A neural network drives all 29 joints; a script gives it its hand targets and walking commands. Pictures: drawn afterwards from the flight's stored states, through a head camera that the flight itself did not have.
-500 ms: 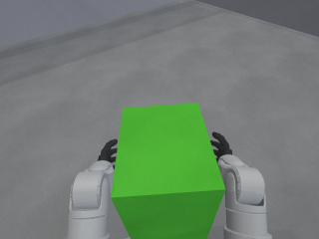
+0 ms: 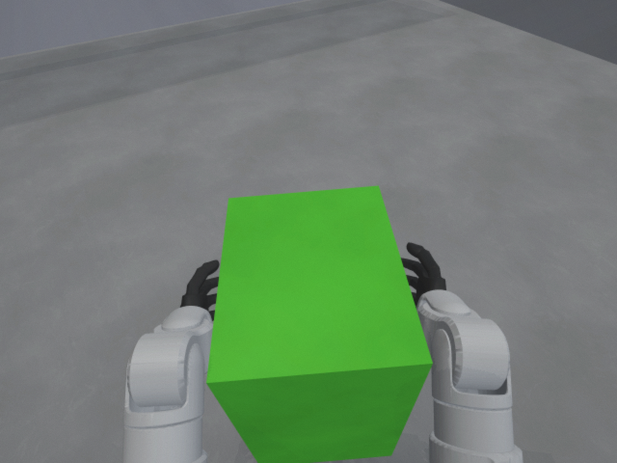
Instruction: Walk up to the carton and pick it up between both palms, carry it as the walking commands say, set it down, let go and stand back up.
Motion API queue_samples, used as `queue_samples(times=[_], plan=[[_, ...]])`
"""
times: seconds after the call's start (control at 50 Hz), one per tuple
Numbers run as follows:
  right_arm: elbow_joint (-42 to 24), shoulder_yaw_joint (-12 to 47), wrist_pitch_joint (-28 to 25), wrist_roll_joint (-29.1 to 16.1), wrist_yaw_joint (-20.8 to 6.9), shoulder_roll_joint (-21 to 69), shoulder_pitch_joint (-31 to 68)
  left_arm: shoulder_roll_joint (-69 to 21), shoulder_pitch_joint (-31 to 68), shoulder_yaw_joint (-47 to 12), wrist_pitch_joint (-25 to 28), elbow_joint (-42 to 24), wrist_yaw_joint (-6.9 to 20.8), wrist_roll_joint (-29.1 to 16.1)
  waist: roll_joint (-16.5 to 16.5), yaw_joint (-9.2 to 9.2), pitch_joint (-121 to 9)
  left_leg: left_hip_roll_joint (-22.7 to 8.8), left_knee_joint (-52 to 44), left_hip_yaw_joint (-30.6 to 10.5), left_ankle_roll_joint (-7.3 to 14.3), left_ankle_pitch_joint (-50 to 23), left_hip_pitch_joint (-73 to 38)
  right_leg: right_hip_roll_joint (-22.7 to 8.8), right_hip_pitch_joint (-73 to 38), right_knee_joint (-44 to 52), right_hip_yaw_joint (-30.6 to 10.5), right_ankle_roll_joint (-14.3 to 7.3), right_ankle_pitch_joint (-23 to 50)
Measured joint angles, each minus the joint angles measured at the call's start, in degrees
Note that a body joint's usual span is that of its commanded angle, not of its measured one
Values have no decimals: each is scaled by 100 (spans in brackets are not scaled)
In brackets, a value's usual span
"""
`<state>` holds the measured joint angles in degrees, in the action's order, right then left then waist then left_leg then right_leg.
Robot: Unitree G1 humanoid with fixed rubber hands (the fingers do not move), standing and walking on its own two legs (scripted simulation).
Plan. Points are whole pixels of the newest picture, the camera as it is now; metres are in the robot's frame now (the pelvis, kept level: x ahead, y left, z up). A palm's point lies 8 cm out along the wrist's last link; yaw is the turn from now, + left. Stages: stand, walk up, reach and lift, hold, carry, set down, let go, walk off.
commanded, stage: carry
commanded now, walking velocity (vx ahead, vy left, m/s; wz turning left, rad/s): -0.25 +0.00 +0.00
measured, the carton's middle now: (315, 335) +0.28 +0.01 +0.03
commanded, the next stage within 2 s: none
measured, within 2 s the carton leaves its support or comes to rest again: neither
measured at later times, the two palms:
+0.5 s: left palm out of the picture +0.05 +0.18 +0.07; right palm out of the picture +0.07 -0.09 +0.09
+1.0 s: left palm out of the picture -0.12 +0.14 +0.09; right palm out of the picture -0.13 -0.13 +0.10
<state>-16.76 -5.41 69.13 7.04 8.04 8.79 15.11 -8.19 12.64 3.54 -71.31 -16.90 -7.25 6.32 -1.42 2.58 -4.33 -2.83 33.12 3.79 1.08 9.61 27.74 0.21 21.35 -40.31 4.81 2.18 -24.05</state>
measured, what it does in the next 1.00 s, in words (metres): walks backwards: right foot, then left foot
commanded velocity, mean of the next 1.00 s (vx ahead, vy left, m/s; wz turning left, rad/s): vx -0.17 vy -0.06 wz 0.00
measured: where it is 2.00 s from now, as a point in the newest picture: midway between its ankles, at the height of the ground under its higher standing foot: outside the picture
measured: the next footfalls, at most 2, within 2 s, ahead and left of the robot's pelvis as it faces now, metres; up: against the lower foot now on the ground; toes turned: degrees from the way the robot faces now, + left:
right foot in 0.02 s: +0.01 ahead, -0.11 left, +0.00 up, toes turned -5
left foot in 0.38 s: -0.15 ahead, +0.14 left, +0.00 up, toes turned +5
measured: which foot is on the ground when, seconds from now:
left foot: down 0.00-0.04, up 0.06-0.36, down 0.38-0.74, up 0.76-0.96, down 0.98-1.00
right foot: up 0.00-0.00, down 0.02-0.40, up 0.42-0.70, down 0.72-0.98, up 1.00-1.00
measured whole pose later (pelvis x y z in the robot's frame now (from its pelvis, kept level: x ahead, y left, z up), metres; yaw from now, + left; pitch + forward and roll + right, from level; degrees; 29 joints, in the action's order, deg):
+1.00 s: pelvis -0.40 +0.03 -0.01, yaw +0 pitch +2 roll -1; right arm -15.3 -8.1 69.2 5.0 8.4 8.5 14.0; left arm -8.5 13.9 1.8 -72.4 -13.6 -7.0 8.2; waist 0.1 -2.9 -6.0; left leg -2.0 37.7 5.6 1.3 18.2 22.6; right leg -1.1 26.4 -37.9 5.4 -1.2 -15.8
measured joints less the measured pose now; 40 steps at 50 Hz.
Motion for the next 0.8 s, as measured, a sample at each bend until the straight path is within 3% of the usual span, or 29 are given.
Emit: queue_samples(times=[0.02,0.06,0.08,0.12,0.16,0.2,0.26,0.32,0.36,0.4,0.46,0.52,0.56,0.66,0.7,0.74,0.8], plan=[[4,-13,-4,20,-9,1,14,-9,37,17,11,34,0,-6,12,7,-9,10,16,48,-11,-66,79,-17,-272,577,-13,-56,323],[64,-79,-26,28,-21,-13,-29,-18,36,-49,79,200,-2,3,-190,-42,69,-85,45,-20,-110,-2,146,111,-251,744,14,-346,660],[34,-74,-14,20,-19,-35,-131,-12,16,-113,60,249,-1,13,-142,-88,78,-17,327,-28,-153,550,234,61,-167,678,-3,-412,703],[-45,-75,29,-11,-8,-61,-274,-2,-14,-206,19,291,9,26,-5,-219,147,200,1573,-141,-180,1418,523,-92,-68,631,-23,-443,787],[-78,-89,53,-89,26,-69,-302,0,-40,-237,-18,251,11,42,33,-347,193,317,2639,-231,-199,1579,700,-180,6,717,-38,-418,967],[-102,-98,50,-172,68,-66,-268,-3,-36,-216,-47,161,14,60,54,-439,191,323,3107,-221,-246,1585,676,-234,133,804,-71,-389,1175],[-116,-130,32,-236,103,-51,-188,-13,18,-179,-71,83,24,92,113,-504,109,282,2740,-123,-325,1740,305,-316,364,924,-115,-359,1474],[-109,-207,25,-255,102,-28,-82,-26,87,-160,-62,64,33,122,176,-483,6,285,1655,-49,-324,1795,-311,-390,615,993,-141,-302,1752],[-61,-241,11,-246,85,-13,-18,-31,110,-142,-56,69,38,146,198,-459,-60,285,604,0,-262,1450,-826,-416,798,975,-133,-251,1911],[105,-208,-60,-206,45,-2,-6,-22,90,-87,-36,133,58,170,365,-429,-60,383,69,67,-18,858,-995,-529,953,890,-181,-196,1936],[412,18,-19,-141,37,-31,-124,32,-225,-85,-104,195,64,154,208,-302,-35,231,182,23,81,811,-825,-319,1293,-407,-206,-79,386],[289,79,66,-110,36,-47,-200,40,-252,-107,-175,128,20,87,145,-141,83,126,72,-43,67,557,-687,-155,1478,-2056,-240,-73,34],[169,46,52,-100,33,-34,-150,32,-179,-102,-136,60,15,79,158,-39,119,112,19,-44,76,357,-524,-130,1324,-2320,-214,-28,-19],[19,-37,-5,-48,1,8,36,-2,14,-9,-49,-51,-18,30,58,36,93,44,-112,13,81,-118,-77,-35,273,-877,-88,29,-433],[26,-76,-7,-4,-8,18,77,-20,101,34,-13,38,-16,10,6,21,77,33,-152,61,71,-306,78,-8,-336,310,-46,-17,-57],[95,-157,-26,19,-20,12,72,-35,134,6,71,230,-9,9,-224,-21,142,-92,-177,17,1,-429,158,130,-485,808,-2,-253,634],[-1,-125,41,-11,-21,-58,-254,-18,62,-190,-15,375,3,48,-87,-206,171,74,951,-48,-136,981,483,-2,-315,686,-11,-398,711]])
